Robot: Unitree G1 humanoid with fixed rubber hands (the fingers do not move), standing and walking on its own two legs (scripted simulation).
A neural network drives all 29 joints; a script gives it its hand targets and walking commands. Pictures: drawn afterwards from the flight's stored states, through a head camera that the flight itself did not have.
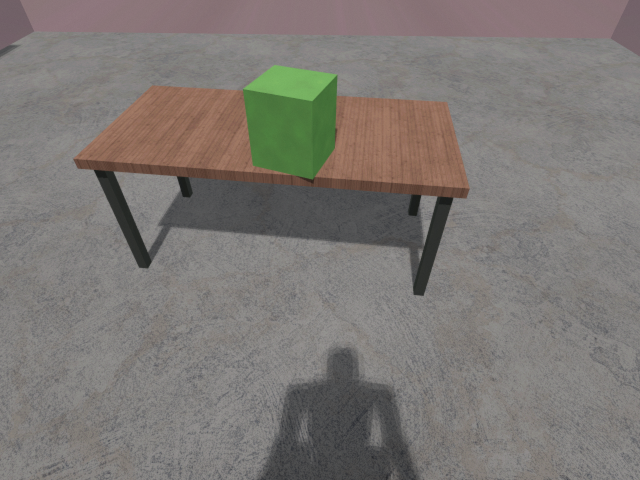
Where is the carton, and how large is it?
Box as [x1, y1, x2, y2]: [243, 65, 336, 179]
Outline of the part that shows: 274,65 243,89 253,165 312,179 334,148 336,74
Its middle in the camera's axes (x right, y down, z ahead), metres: -0.08 -0.38 +1.22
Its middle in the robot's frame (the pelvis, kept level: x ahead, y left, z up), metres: +1.18 +0.11 -0.09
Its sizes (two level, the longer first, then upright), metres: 0.210 0.200 0.250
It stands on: a table, 0.56 m high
